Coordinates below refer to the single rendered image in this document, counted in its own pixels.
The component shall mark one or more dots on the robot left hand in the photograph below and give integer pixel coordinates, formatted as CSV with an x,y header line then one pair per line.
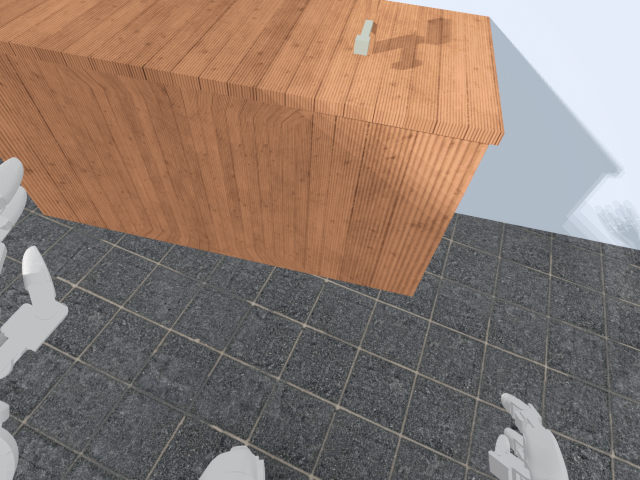
x,y
30,325

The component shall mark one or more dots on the left robot thigh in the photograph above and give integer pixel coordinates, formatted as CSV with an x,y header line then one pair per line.
x,y
235,465

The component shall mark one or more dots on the robot left shin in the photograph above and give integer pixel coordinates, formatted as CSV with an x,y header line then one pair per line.
x,y
239,448

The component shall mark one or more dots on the tap lever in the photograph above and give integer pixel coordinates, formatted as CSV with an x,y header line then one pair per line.
x,y
362,41

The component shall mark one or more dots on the counter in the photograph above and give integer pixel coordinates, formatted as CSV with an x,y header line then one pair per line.
x,y
249,128

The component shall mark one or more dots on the robot right hand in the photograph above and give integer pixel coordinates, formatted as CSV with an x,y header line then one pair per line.
x,y
539,455

